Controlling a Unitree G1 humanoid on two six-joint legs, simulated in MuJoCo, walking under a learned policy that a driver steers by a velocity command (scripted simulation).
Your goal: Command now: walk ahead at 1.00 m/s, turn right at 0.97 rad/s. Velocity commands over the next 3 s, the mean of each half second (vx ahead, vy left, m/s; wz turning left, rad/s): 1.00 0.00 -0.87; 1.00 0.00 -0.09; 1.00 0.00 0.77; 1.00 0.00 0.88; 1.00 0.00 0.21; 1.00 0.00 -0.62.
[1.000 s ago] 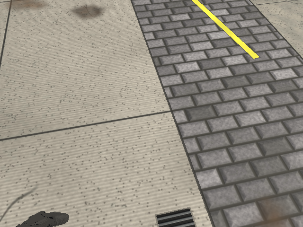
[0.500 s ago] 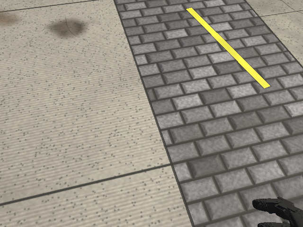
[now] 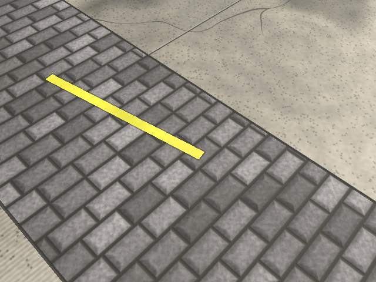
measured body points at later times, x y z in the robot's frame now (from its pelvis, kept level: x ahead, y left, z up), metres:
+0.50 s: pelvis +0.46 +0.02 +0.03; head +0.48 +0.01 +0.48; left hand +0.71 +0.23 -0.06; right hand +0.40 -0.27 -0.08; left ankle +0.51 +0.14 -0.70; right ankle +0.35 -0.04 -0.60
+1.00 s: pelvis +0.86 -0.22 +0.04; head +0.87 -0.22 +0.49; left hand +0.99 +0.04 -0.09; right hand +0.85 -0.50 -0.08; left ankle +0.99 -0.11 -0.62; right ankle +0.77 -0.23 -0.70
